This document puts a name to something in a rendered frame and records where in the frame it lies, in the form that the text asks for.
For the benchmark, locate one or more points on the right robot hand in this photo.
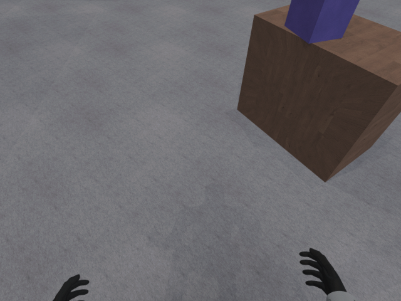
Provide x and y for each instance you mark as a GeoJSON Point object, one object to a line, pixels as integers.
{"type": "Point", "coordinates": [329, 277]}

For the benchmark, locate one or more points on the pedestal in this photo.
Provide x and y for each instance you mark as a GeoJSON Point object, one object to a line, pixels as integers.
{"type": "Point", "coordinates": [326, 103]}

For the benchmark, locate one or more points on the carton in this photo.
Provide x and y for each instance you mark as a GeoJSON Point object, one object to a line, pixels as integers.
{"type": "Point", "coordinates": [320, 20]}

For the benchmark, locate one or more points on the left robot hand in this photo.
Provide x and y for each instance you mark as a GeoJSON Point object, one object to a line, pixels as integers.
{"type": "Point", "coordinates": [65, 293]}

